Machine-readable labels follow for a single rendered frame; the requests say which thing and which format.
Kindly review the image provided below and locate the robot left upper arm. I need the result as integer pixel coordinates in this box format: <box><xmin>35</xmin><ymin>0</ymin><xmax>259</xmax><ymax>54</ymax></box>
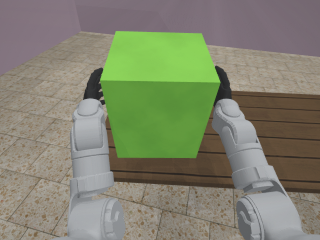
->
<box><xmin>51</xmin><ymin>197</ymin><xmax>126</xmax><ymax>240</ymax></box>

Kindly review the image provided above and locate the robot right upper arm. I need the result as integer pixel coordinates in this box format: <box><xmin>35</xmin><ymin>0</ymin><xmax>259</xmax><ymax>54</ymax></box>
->
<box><xmin>236</xmin><ymin>191</ymin><xmax>320</xmax><ymax>240</ymax></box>

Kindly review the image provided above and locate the table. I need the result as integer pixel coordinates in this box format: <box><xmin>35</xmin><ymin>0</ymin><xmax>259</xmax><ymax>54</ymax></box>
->
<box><xmin>105</xmin><ymin>90</ymin><xmax>320</xmax><ymax>194</ymax></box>

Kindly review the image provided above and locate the robot right hand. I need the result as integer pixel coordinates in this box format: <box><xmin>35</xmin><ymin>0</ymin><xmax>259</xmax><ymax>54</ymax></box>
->
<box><xmin>213</xmin><ymin>65</ymin><xmax>232</xmax><ymax>108</ymax></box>

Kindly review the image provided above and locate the robot left hand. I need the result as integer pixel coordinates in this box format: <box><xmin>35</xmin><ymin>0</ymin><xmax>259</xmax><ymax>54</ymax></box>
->
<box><xmin>83</xmin><ymin>67</ymin><xmax>105</xmax><ymax>105</ymax></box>

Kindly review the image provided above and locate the left robot forearm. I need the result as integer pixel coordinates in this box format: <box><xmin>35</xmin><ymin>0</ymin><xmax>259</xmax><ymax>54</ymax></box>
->
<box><xmin>67</xmin><ymin>98</ymin><xmax>114</xmax><ymax>236</ymax></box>

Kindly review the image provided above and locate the right robot forearm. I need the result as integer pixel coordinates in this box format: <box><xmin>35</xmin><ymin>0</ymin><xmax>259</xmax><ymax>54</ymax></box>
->
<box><xmin>211</xmin><ymin>98</ymin><xmax>302</xmax><ymax>229</ymax></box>

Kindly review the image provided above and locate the carton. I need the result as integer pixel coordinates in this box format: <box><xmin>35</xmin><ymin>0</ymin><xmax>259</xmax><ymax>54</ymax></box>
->
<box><xmin>100</xmin><ymin>31</ymin><xmax>221</xmax><ymax>158</ymax></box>

